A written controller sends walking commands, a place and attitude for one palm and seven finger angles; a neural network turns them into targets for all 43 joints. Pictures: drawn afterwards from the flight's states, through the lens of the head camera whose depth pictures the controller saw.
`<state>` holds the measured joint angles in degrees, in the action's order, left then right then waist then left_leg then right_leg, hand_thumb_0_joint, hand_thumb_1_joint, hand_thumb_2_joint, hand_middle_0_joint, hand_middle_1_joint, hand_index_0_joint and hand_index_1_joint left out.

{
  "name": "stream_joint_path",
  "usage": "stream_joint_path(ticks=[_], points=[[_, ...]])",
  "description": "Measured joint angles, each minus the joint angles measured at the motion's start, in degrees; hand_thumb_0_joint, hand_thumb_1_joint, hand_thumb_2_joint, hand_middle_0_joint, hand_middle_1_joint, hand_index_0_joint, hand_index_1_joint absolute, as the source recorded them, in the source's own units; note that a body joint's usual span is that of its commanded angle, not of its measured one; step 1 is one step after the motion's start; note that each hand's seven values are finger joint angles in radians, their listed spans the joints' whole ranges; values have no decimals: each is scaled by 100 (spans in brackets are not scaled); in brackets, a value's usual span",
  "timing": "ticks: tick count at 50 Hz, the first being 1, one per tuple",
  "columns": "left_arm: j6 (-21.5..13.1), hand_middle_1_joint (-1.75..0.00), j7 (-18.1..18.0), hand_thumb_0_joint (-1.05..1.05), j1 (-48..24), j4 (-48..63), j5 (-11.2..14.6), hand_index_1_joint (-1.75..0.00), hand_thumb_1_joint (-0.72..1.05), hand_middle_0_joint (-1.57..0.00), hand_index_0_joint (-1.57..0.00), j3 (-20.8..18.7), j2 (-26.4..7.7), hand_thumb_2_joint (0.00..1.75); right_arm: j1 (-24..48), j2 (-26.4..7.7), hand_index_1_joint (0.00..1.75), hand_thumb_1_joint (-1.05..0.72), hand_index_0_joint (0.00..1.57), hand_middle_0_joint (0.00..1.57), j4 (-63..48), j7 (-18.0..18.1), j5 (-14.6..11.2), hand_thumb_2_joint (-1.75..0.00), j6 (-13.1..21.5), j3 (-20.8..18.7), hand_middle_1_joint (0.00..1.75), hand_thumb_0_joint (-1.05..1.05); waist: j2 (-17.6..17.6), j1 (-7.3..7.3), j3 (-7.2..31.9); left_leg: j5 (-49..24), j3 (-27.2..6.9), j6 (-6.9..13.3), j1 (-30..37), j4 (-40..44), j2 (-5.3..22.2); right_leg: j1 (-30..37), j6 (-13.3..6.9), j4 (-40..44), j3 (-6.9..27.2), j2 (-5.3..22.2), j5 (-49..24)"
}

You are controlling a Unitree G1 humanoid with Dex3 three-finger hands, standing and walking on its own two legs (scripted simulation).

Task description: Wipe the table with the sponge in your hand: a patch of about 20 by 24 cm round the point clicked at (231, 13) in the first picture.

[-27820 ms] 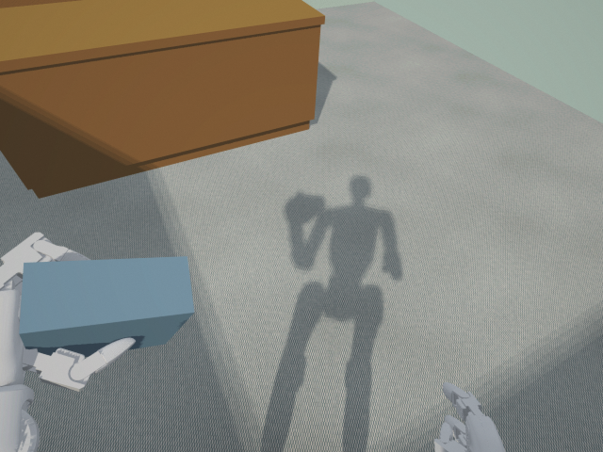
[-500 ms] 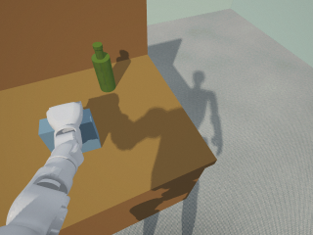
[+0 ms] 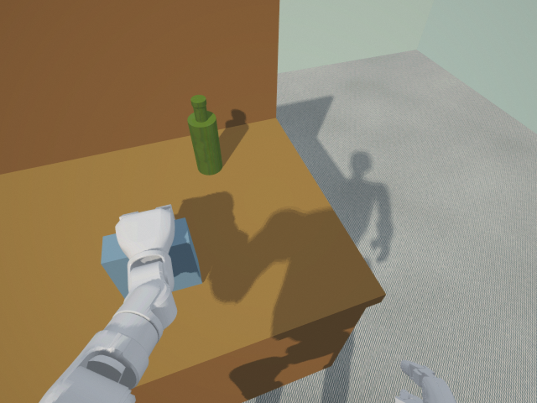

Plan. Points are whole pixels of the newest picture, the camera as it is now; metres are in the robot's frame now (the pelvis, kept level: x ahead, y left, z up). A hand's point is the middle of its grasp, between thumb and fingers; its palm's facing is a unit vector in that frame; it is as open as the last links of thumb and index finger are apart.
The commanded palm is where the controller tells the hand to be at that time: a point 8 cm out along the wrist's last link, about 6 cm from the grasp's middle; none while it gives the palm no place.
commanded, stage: wipe back along the middle lane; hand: left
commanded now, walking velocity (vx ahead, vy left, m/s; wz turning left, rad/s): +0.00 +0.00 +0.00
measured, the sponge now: (159, 268) +0.35 +0.24 -0.06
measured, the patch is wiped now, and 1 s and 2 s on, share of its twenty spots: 0.75 0.85 0.90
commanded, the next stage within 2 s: slide across to the third lane in 0.54 s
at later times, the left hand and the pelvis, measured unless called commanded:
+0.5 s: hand (163, 278) +0.30 +0.20 -0.01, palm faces -0.05 -0.02 -1.00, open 10.1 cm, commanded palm +0.25 +0.18 +0.02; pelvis -0.01 -0.02 +0.00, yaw +0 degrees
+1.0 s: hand (173, 287) +0.29 +0.18 -0.01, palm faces -0.11 -0.01 -0.99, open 10.1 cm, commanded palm +0.27 +0.14 +0.03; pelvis -0.03 -0.03 +0.00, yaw +1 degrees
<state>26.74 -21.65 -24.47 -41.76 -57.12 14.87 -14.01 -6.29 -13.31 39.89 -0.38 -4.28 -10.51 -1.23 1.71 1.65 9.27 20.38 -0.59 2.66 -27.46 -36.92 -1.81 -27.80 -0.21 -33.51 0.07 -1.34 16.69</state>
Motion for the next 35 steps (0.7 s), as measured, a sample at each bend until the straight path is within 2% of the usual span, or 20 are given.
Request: stream_joint_path(ticks=[29,35], points=[[107,-136,60,1,1246,1152,-3,-136,-45,-68,-70,229,61,102,63,-98,30,-91,20,20,-129,75,-63,-90,14,63,30,2,113,128,-75,-111,35,-167,356,107,86,206,-166,-157,31,-85,-6],[132,-136,110,1,1164,1067,51,-136,-45,-68,-70,195,76,102,168,-98,30,-91,20,20,-114,163,-81,-90,40,86,30,2,77,132,-155,-177,20,-199,386,146,93,220,-196,-159,17,-92,-46]])
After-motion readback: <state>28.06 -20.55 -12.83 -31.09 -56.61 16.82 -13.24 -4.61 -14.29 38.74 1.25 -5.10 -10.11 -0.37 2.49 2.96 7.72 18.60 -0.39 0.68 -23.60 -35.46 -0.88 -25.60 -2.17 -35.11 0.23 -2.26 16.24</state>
